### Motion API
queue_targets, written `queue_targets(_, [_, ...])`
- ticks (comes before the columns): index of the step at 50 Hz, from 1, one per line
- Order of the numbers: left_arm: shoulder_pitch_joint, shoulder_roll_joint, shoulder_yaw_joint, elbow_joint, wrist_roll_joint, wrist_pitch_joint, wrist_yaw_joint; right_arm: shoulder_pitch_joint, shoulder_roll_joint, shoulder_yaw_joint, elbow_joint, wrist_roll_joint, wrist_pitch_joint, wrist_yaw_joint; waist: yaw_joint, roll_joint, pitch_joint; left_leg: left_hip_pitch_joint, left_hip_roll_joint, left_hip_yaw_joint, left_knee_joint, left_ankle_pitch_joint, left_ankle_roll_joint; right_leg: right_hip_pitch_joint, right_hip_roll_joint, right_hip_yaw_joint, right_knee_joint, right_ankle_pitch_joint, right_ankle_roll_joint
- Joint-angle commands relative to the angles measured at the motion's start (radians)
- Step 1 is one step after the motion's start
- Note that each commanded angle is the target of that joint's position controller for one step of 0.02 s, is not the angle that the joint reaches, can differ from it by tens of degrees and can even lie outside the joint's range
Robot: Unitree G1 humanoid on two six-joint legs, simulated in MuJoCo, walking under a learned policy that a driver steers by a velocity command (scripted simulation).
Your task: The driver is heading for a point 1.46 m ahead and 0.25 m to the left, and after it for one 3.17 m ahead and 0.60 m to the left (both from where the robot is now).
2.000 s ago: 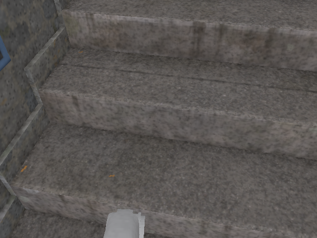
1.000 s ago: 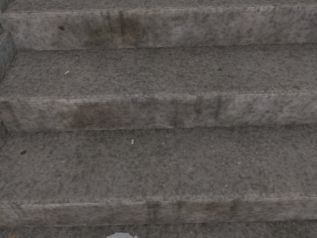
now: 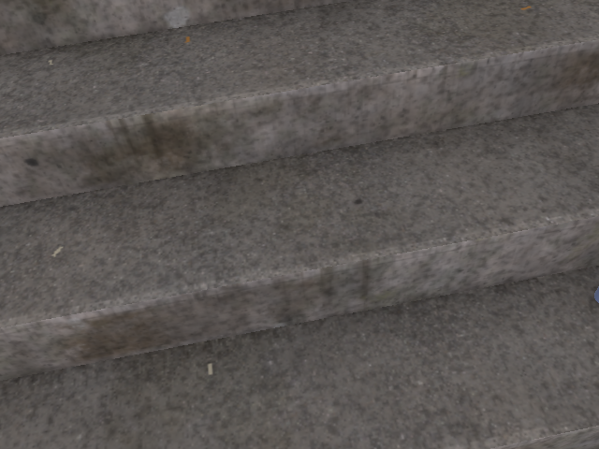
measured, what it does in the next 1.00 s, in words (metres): goes down, backwards: left foot 0.05 m higher, then right foot 0.17 m lower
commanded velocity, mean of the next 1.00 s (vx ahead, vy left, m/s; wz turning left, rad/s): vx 0.00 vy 0.00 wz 0.00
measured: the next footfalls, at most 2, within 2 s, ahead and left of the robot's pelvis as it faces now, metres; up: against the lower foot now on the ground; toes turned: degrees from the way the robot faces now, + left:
left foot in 0.14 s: +0.05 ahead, +0.03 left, +0.05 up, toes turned -1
right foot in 0.30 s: -0.10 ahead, -0.15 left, -0.13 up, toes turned -3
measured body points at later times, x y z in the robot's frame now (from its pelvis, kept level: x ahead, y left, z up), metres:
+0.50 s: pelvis -0.08 -0.09 -0.10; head -0.08 -0.13 +0.35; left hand -0.03 +0.13 -0.22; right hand -0.03 -0.30 -0.26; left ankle -0.08 +0.06 -0.56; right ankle -0.14 -0.14 -0.83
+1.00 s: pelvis -0.08 -0.04 -0.09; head -0.06 -0.05 +0.36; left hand -0.12 +0.17 -0.23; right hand +0.13 -0.23 -0.19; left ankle -0.07 +0.09 -0.61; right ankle -0.14 -0.14 -0.83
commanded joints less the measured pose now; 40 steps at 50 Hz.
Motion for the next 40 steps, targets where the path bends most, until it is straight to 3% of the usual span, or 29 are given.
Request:
queue_targets(1, [0.043,0.145,0.017,-0.034,0.036,-0.003,0.043,0.014,-0.003,-0.018,-0.077,-0.001,0.017,0.022,-0.068,-0.087,-0.047,-0.164,-0.198,0.023,0.425,-0.152,-0.021,0.238,-0.119,0.162,-0.195,1.233,-0.041])
queue_targets(2, [-0.099,0.232,0.028,-0.083,0.060,-0.007,0.046,0.079,-0.038,-0.029,-0.112,-0.003,0.017,0.027,-0.173,-0.106,-0.052,-0.168,-0.218,0.094,0.427,-0.139,-0.046,0.259,-0.148,0.166,-0.167,1.344,-0.065])
queue_targets(3, [-0.198,0.279,0.044,-0.112,0.076,-0.004,0.045,0.082,-0.055,-0.025,-0.154,-0.028,0.023,0.016,-0.230,-0.145,-0.070,-0.147,-0.166,0.088,0.414,-0.118,-0.062,0.251,-0.180,0.208,-0.144,1.288,-0.083])
queue_targets(4, [-0.373,0.315,0.059,-0.150,0.055,-0.012,0.037,0.178,-0.115,-0.037,-0.206,-0.024,0.052,0.003,-0.320,-0.383,-0.103,-0.044,-0.046,0.048,0.187,-0.217,-0.056,0.212,-0.274,0.276,-0.135,1.219,-0.115])
queue_targets(5, [-0.375,0.251,0.054,-0.161,0.023,-0.019,0.043,0.196,-0.165,-0.050,-0.187,-0.036,0.060,-0.003,-0.291,-0.302,-0.132,0.021,-0.035,0.097,0.079,-0.338,-0.041,0.244,-0.246,0.246,-0.094,1.193,-0.117])
queue_targets(6, [-0.218,0.159,0.043,-0.120,-0.011,-0.020,0.053,0.094,-0.115,-0.033,-0.184,-0.023,0.055,-0.004,-0.193,-0.121,-0.076,0.089,-0.145,0.229,-0.065,-0.315,0.033,0.217,-0.084,0.120,-0.028,1.339,-0.092])
queue_targets(7, [0.005,0.161,0.042,-0.074,0.126,0.010,-0.048,-0.070,-0.045,0.026,-0.269,0.050,0.023,0.057,0.048,0.490,-0.035,-0.026,-0.123,-0.120,-0.279,0.233,0.114,0.025,0.007,0.078,0.373,0.767,-0.104])
queue_targets(8, [-0.154,0.166,0.031,-0.060,0.049,0.018,-0.090,0.020,0.147,0.114,-0.257,-0.045,0.061,0.088,-0.177,-0.033,-0.033,0.121,-0.094,-0.150,-0.509,0.219,0.142,-0.023,0.043,0.218,0.516,0.686,-0.223])
queue_targets(9, [0.050,0.178,0.047,-0.135,0.112,0.008,-0.130,-0.001,-0.127,0.058,-0.368,-0.003,0.046,0.096,-0.017,0.241,-0.187,0.254,0.056,-0.700,-0.263,0.973,0.447,-0.278,0.165,0.191,0.662,0.539,-0.134])
queue_targets(10, [-0.014,0.125,0.041,-0.153,-0.041,-0.017,-0.079,0.004,-0.008,0.038,-0.281,-0.004,0.002,0.025,-0.028,-0.066,-0.185,0.416,0.212,-0.634,-0.333,0.420,0.362,-0.275,0.087,0.314,0.475,0.204,-0.062])
queue_targets(11, [-0.033,0.100,0.013,-0.161,-0.055,-0.005,-0.053,0.024,-0.022,0.044,-0.273,-0.032,0.006,-0.011,-0.013,-0.042,-0.078,0.230,0.134,-0.570,-0.299,0.293,0.273,-0.197,0.048,0.238,0.102,0.108,-0.057])
queue_targets(12, [0.057,0.099,0.021,-0.092,-0.054,0.009,-0.035,-0.063,-0.045,0.041,-0.291,-0.076,0.022,-0.042,0.039,-0.055,0.008,0.207,0.069,-0.348,-0.199,0.376,0.223,-0.119,0.096,0.046,-0.296,0.132,-0.039])
queue_targets(13, [0.083,0.103,0.025,-0.036,-0.049,0.036,-0.020,0.010,-0.094,0.025,-0.256,-0.069,0.045,-0.064,-0.006,-0.003,0.039,0.242,0.024,-0.205,-0.163,0.411,0.176,-0.013,0.107,-0.083,-0.671,0.398,-0.015])
queue_targets(14, [0.126,0.125,0.030,0.021,-0.053,0.079,-0.013,0.093,-0.090,0.016,-0.218,-0.068,0.076,-0.070,-0.069,0.045,-0.006,0.209,-0.032,-0.116,-0.073,0.232,0.150,0.168,0.082,-0.138,-0.720,0.729,-0.036])
queue_targets(15, [0.067,0.121,0.016,0.020,-0.023,0.095,-0.021,0.123,-0.018,0.030,-0.204,-0.043,0.089,-0.055,-0.098,-0.100,0.023,0.023,-0.121,-0.035,0.194,-0.136,0.116,0.252,0.023,-0.041,-0.707,0.867,-0.091])
queue_targets(16, [0.049,0.142,-0.007,-0.008,0.004,0.067,-0.021,0.090,0.033,0.031,-0.199,0.008,0.092,-0.030,-0.063,-0.208,0.018,-0.323,-0.212,0.038,0.706,-0.288,0.075,0.403,-0.140,0.130,-0.470,1.281,-0.143])
queue_targets(17, [0.011,0.194,0.003,-0.048,0.014,0.026,-0.025,0.102,0.028,0.028,-0.200,0.024,0.073,-0.021,-0.084,-0.116,0.021,-0.440,-0.167,-0.005,0.865,-0.283,0.060,0.412,-0.265,0.100,-0.330,1.492,-0.145])
queue_targets(18, [0.005,0.289,0.037,-0.078,0.016,-0.012,-0.014,0.123,0.047,0.037,-0.233,0.022,0.061,-0.027,-0.072,-0.143,-0.037,-0.387,-0.116,-0.130,0.957,-0.144,0.047,0.315,-0.419,0.224,-0.395,1.134,-0.249])
queue_targets(19, [-0.078,0.317,0.049,-0.095,-0.012,-0.026,-0.017,0.076,-0.004,0.033,-0.257,-0.004,0.052,-0.026,-0.082,-0.135,0.043,-0.487,-0.107,-0.125,0.936,0.007,0.028,0.276,-0.366,0.237,-0.480,0.616,-0.248])
queue_targets(20, [-0.099,0.228,0.023,-0.100,-0.019,-0.034,-0.011,-0.042,-0.026,0.028,-0.253,-0.027,0.047,-0.016,-0.030,-0.132,0.130,-0.544,-0.112,-0.121,0.943,0.079,0.012,0.235,-0.302,0.258,-0.504,0.509,-0.225])
queue_targets(21, [-0.094,0.154,-0.007,-0.094,-0.024,-0.050,-0.003,-0.055,-0.023,0.024,-0.245,-0.026,0.041,0.003,-0.035,-0.081,0.147,-0.521,-0.110,-0.144,0.928,0.146,0.007,0.219,-0.273,0.233,-0.480,0.689,-0.203])
queue_targets(22, [-0.044,0.138,-0.014,-0.079,-0.034,-0.062,0.005,-0.041,-0.014,0.027,-0.237,-0.017,0.047,0.015,-0.032,-0.067,0.141,-0.488,-0.113,-0.133,0.891,0.176,0.003,0.212,-0.255,0.211,-0.450,0.853,-0.173])
queue_targets(23, [0.005,0.153,-0.009,-0.054,-0.032,-0.074,0.002,-0.027,-0.005,0.028,-0.221,-0.007,0.051,0.024,-0.022,-0.080,0.115,-0.465,-0.114,-0.087,0.848,0.194,0.002,0.235,-0.217,0.190,-0.434,0.907,-0.159])
queue_targets(25, [0.071,0.146,-0.008,-0.016,-0.033,-0.084,0.005,-0.010,0.032,0.037,-0.203,-0.009,0.050,0.027,-0.007,-0.106,0.069,-0.419,-0.100,-0.041,0.826,0.203,-0.005,0.258,-0.181,0.199,-0.407,1.003,-0.154])
queue_targets(28, [0.123,0.110,-0.016,0.018,-0.031,-0.101,0.008,-0.007,0.033,0.038,-0.191,-0.012,0.051,0.027,-0.002,-0.137,0.056,-0.416,-0.066,-0.021,0.739,0.214,-0.015,0.288,-0.185,0.233,-0.386,1.104,-0.172])
queue_targets(30, [0.143,0.105,-0.017,0.034,-0.031,-0.111,0.011,-0.005,0.035,0.039,-0.183,-0.008,0.052,0.023,0.000,-0.158,0.026,-0.401,-0.055,-0.011,0.736,0.210,-0.012,0.305,-0.192,0.249,-0.381,1.131,-0.196])
queue_targets(32, [0.158,0.103,-0.017,0.048,-0.024,-0.118,0.013,-0.023,0.033,0.039,-0.179,-0.008,0.050,0.021,0.003,-0.142,0.018,-0.402,-0.046,-0.014,0.747,0.198,-0.007,0.318,-0.207,0.275,-0.385,1.127,-0.224])
queue_targets(40, [0.195,0.115,-0.004,0.077,-0.014,-0.135,0.006,-0.136,0.025,0.039,-0.226,-0.001,0.045,0.019,0.014,-0.108,0.042,-0.442,-0.023,-0.030,0.773,0.086,0.022,0.349,-0.262,0.316,-0.436,0.994,-0.332])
